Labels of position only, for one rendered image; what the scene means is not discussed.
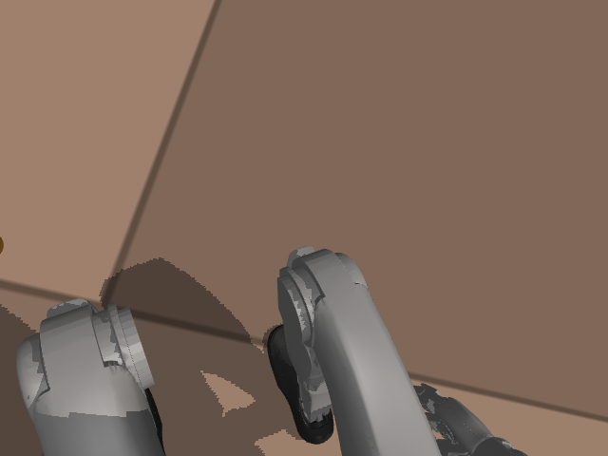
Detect right robot foot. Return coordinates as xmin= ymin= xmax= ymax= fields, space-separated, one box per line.
xmin=267 ymin=325 xmax=333 ymax=445

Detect right robot hand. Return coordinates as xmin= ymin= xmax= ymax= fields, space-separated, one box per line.
xmin=414 ymin=383 xmax=494 ymax=456

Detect left robot foot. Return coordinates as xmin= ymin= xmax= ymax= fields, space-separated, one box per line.
xmin=145 ymin=388 xmax=166 ymax=456

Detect right robot arm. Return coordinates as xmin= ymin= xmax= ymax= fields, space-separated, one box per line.
xmin=472 ymin=437 xmax=527 ymax=456

